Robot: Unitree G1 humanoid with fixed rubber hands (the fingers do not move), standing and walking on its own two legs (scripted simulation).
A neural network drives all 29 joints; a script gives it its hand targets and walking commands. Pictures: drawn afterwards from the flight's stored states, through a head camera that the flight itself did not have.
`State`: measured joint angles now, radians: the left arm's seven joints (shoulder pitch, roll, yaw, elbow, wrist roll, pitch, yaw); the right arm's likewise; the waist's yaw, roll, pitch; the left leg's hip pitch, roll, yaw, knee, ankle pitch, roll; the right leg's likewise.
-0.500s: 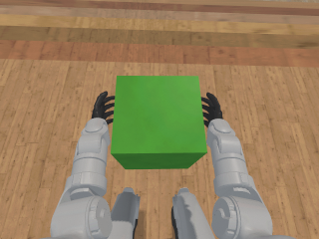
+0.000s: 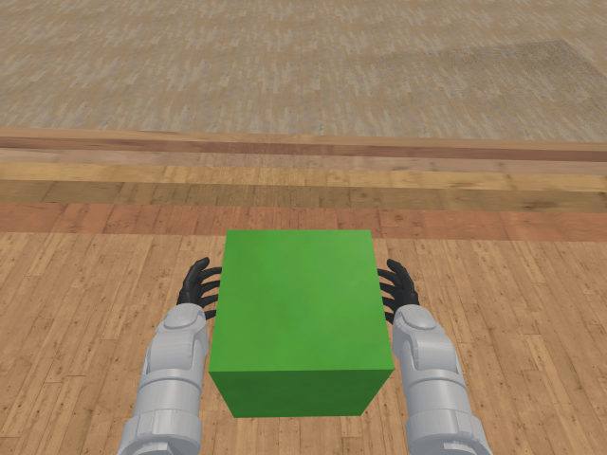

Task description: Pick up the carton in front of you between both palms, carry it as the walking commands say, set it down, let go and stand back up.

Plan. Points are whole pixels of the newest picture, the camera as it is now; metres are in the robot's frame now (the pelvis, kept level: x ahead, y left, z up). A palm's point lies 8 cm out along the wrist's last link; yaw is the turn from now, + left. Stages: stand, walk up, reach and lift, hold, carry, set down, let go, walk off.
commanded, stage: reach and lift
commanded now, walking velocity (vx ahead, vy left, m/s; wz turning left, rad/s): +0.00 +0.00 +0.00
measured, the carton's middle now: (298, 329) +0.31 +0.00 -0.06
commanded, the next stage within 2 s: hold in 1.10 s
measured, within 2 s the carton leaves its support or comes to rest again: neither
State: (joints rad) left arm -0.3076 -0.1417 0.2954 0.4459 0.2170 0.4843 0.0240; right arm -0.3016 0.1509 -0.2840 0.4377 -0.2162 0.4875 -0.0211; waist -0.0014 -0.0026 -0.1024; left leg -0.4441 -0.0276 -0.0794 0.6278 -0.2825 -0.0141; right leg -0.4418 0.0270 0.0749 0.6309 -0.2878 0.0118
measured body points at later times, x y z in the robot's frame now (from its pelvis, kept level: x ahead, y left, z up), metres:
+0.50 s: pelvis -0.01 +0.00 +0.01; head -0.02 +0.00 +0.46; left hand +0.31 +0.15 +0.03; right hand +0.30 -0.15 +0.03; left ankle +0.02 +0.13 -0.72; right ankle +0.02 -0.13 -0.72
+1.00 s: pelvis +0.01 +0.00 +0.02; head -0.02 +0.00 +0.47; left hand +0.31 +0.15 +0.04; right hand +0.31 -0.15 +0.04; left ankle +0.02 +0.13 -0.72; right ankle +0.02 -0.13 -0.72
